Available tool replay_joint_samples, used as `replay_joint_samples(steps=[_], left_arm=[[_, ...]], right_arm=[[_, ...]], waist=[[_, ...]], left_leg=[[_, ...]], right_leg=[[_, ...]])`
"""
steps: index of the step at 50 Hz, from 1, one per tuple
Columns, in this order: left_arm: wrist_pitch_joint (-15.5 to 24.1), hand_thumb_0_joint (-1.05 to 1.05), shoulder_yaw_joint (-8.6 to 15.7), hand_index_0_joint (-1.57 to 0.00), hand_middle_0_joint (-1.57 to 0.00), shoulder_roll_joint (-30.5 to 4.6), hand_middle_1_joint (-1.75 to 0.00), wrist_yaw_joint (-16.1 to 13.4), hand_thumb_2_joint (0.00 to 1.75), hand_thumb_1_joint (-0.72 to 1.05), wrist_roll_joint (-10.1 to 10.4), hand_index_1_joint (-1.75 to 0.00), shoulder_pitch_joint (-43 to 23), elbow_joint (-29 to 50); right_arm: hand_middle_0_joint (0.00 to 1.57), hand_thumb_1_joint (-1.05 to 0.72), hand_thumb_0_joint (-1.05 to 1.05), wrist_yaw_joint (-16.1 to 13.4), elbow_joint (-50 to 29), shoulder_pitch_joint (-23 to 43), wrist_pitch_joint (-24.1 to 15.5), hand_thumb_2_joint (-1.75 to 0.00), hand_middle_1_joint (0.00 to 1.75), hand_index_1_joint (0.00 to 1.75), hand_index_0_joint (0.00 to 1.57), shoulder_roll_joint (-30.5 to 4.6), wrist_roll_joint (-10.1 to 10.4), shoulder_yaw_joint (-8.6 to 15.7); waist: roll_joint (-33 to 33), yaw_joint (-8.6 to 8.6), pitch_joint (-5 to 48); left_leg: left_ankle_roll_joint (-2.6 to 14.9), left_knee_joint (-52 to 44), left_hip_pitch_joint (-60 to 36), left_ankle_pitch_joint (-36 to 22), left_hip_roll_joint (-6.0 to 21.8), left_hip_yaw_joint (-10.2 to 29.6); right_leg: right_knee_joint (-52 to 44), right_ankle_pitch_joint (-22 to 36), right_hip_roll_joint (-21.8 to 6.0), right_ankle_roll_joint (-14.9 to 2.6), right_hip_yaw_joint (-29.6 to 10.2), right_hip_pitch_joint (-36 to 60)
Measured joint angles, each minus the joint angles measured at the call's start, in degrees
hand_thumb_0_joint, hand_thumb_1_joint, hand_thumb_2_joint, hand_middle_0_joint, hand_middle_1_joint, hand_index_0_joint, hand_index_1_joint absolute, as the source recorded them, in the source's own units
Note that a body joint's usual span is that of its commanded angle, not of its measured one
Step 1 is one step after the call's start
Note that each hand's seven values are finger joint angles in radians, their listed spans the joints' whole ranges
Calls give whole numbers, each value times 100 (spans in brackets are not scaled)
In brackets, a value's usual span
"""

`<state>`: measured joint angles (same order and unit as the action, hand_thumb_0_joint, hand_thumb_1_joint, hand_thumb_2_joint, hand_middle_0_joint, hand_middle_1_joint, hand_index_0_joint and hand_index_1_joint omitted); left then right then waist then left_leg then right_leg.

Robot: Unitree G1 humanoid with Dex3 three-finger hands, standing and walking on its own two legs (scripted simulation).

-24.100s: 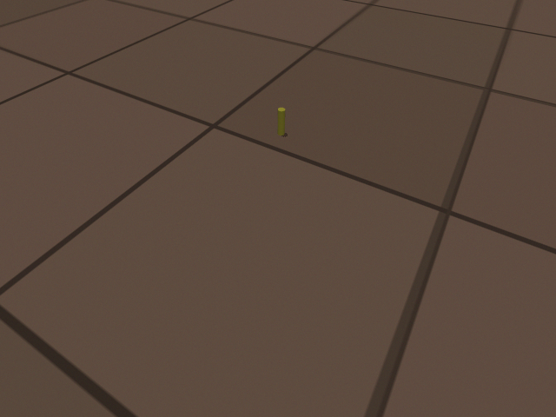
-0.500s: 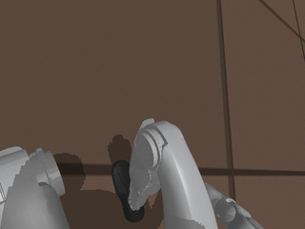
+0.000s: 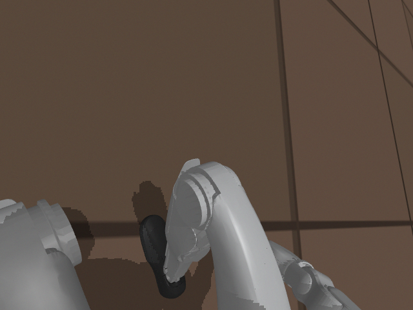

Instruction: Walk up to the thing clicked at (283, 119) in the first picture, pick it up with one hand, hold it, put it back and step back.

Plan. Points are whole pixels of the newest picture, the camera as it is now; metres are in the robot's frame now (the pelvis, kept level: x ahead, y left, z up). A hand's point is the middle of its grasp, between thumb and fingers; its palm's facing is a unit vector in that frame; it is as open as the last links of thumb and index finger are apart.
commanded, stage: open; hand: left
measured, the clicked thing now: out of the picture +0.45 +0.33 -0.20
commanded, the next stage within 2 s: withdraw in 0.32 s
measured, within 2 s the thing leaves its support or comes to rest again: neither
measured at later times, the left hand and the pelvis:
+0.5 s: hand out of the picture +0.46 +0.32 -0.17, palm faces +0.39 -0.92 -0.01, open 13.7 cm; pelvis +0.00 +0.00 +0.00, yaw +0 degrees
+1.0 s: hand out of the picture +0.42 +0.39 -0.08, palm faces +0.35 -0.92 -0.16, open 17.5 cm; pelvis +0.00 +0.00 +0.02, yaw +3 degrees
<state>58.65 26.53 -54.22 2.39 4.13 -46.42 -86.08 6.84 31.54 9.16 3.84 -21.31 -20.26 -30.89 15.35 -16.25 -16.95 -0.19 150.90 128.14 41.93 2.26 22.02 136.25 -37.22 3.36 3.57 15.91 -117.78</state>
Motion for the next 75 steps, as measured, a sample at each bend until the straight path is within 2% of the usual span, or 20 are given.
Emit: replay_joint_samples(steps=[4,8,15,25,29,34,38,46,48,51,53,55,57,61,64,70,75], left_arm=[[30,2,9,-102,-96,-7,-103,33,94,13,8,-102,-13,27],[44,1,20,-95,-91,-20,-89,46,75,7,12,-88,-32,47],[9,0,-3,-76,-74,-46,-65,70,49,-10,42,-63,-49,-27],[41,-1,20,-48,-47,-35,-37,99,27,-28,91,-35,-35,-58],[16,-1,173,-35,-35,-23,-26,169,21,-33,93,-26,29,145],[-210,-1,555,-22,-22,-12,-15,320,13,-40,-4,-14,130,688],[-590,-1,734,-16,-16,30,-9,565,8,-47,31,-9,253,1283],[-1481,-1,437,-10,-9,270,-5,1087,3,-57,367,-4,484,1718],[-1757,-1,434,-9,-8,278,-5,1020,3,-57,-15,-4,487,1623],[-2347,-1,335,-9,-8,370,-6,880,4,-56,-432,-5,529,1688],[-2718,-2,364,-9,-8,463,-6,782,5,-56,-704,-6,589,1894],[-3070,-2,432,-9,-9,505,-7,667,6,-56,-918,-7,669,2139],[-3352,-2,463,-9,-9,486,-7,533,7,-55,-1038,-7,701,2287],[-3862,-2,538,-9,-9,431,-8,274,9,-51,-1126,-7,838,2543],[-4206,-2,413,-8,-8,576,-8,121,10,-48,-1099,-8,1029,2802],[-4921,-1,-73,-7,-7,1395,-8,-111,10,-47,-981,-7,1908,3983],[-5393,-1,-459,-7,-7,2146,-7,-315,10,-47,-846,-7,2991,5403]], right_arm=[[21,-91,0,-9,-1,33,3,-89,30,30,21,8,-13,-13],[21,-91,0,-13,-8,68,22,-89,30,30,21,10,-20,-16],[21,-92,0,-17,-56,64,46,-90,30,30,21,14,-6,-18],[21,-92,0,-8,-57,25,36,-90,30,30,21,27,8,-62],[21,-91,0,-36,-57,17,45,-90,30,30,21,35,17,-48],[21,-91,0,-83,-79,-67,120,-90,30,30,21,47,87,94],[21,-91,0,-122,-81,-307,216,-90,30,30,21,75,244,356],[21,-91,0,-152,40,-736,208,-90,30,30,21,37,725,905],[21,-91,0,-152,73,-791,234,-90,30,30,21,107,881,1095],[21,-91,0,-156,63,-920,330,-90,30,30,21,225,1079,1376],[21,-92,0,-169,71,-1002,397,-91,30,30,21,291,1203,1508],[21,-94,0,-184,76,-1089,469,-91,30,30,21,350,1309,1633],[21,-94,0,-213,97,-1173,525,-91,30,30,21,396,1397,1760],[21,-93,0,-277,149,-1316,626,-91,30,30,21,439,1536,2053],[21,-92,1,-303,212,-1443,670,-91,30,30,21,445,1650,2321],[21,-91,1,-384,227,-1547,717,-90,30,30,20,497,1981,2784],[21,-91,1,-564,48,-1468,664,-90,30,30,20,614,2213,2946]], waist=[[17,1,-13],[7,-2,-24],[-25,-11,14],[-10,-11,16],[14,-5,1],[-34,25,35],[-192,113,237],[-694,346,814],[-743,391,923],[-799,476,1096],[-840,531,1214],[-900,562,1353],[-977,599,1495],[-1190,724,1741],[-1353,885,1962],[-1562,1217,2317],[-1605,1327,2444]], left_leg=[[-5,-1,-20,18,0,19],[-4,-8,-29,11,-3,27],[20,-18,-2,-19,11,17],[11,-25,-22,-2,18,22],[11,-19,-33,-2,22,23],[38,-39,-11,-20,45,-37],[44,-124,27,-36,57,-143],[145,-419,151,-171,56,-510],[157,-492,160,-204,82,-597],[159,-657,162,-254,113,-745],[151,-792,143,-279,119,-839],[138,-933,121,-298,109,-929],[126,-1071,98,-312,98,-1020],[124,-1331,38,-323,99,-1188],[140,-1560,-38,-325,106,-1351],[143,-2272,-519,-318,143,-1648],[81,-3143,-1316,-344,168,-1766]], right_leg=[[-14,-10,6,1,14,24],[-27,-3,7,2,21,38],[-45,36,20,11,14,11],[-52,31,26,9,17,17],[-48,36,30,9,16,24],[-50,49,33,3,-25,-5],[-67,30,2,-35,-93,-66],[-147,-2,-117,-50,-336,-222],[-169,21,-123,-67,-399,-270],[-237,46,-146,-110,-506,-340],[-302,43,-173,-132,-572,-363],[-369,22,-210,-154,-635,-377],[-433,-6,-248,-178,-700,-390],[-576,-44,-291,-197,-825,-402],[-707,-79,-320,-200,-952,-393],[-1246,-110,-344,-211,-1177,-74],[-2029,-84,-345,-265,-1233,625]])
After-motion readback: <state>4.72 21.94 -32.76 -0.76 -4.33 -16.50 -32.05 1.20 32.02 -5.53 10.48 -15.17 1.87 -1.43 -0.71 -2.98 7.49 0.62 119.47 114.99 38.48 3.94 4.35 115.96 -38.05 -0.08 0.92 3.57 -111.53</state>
